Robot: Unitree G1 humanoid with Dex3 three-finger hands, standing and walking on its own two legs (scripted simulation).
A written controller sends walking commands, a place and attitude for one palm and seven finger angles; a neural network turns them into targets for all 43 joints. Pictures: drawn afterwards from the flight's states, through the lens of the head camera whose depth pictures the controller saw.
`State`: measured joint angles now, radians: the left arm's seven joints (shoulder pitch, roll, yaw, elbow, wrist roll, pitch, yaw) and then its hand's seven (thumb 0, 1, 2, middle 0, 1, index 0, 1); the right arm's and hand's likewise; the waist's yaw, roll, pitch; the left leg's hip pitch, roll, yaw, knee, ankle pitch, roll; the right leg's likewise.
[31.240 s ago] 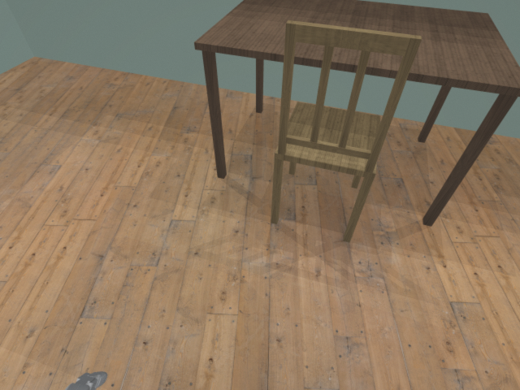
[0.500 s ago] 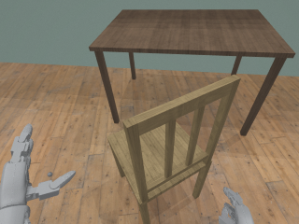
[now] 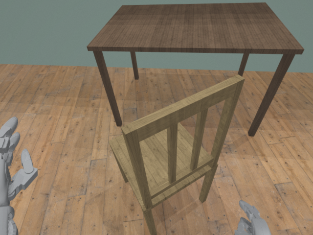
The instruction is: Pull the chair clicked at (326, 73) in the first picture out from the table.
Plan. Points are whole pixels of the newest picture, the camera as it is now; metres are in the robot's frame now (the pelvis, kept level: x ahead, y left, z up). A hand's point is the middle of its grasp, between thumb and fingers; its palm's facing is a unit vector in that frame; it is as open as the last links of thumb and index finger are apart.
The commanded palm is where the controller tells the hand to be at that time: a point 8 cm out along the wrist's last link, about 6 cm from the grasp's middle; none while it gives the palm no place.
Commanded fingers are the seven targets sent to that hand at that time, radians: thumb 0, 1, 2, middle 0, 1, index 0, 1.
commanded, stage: draw the hand back to the body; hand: left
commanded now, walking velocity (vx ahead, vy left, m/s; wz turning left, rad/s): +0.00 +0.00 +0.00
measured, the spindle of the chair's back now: (172, 157) +0.37 +0.00 -0.07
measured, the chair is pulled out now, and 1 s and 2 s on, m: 0.50 0.50 0.50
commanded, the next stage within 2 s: step back with the hand held close in 0.14 s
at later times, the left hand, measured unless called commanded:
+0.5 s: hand (36, 169) +0.19 +0.26 +0.15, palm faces +0.39 -0.76 -0.51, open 7.4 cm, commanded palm +0.13 +0.30 +0.18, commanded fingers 0.00 0.90 0.90 -0.20 -0.30 -0.20 -0.30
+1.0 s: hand (13, 204) +0.13 +0.26 +0.15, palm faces +0.46 -0.76 -0.46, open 7.4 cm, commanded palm +0.07 +0.30 +0.18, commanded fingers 0.00 0.90 0.90 -0.20 -0.30 -0.20 -0.30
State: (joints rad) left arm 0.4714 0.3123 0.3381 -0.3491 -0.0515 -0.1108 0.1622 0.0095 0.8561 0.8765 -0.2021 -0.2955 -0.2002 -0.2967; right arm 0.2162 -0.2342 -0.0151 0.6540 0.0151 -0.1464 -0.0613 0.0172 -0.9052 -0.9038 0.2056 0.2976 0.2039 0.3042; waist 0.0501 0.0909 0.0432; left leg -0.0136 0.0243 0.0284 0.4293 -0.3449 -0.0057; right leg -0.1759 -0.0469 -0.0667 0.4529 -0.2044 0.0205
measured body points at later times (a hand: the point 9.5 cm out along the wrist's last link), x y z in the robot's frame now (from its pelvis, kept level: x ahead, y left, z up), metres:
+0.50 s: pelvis -0.02 +0.01 +0.00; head +0.01 -0.02 +0.45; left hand +0.17 +0.30 +0.18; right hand +0.15 -0.24 -0.10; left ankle -0.07 +0.12 -0.74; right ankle +0.03 -0.13 -0.74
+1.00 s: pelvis -0.08 +0.00 -0.01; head -0.07 -0.01 +0.44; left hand +0.10 +0.30 +0.18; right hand +0.09 -0.24 -0.10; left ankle -0.07 +0.12 -0.74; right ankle +0.03 -0.13 -0.74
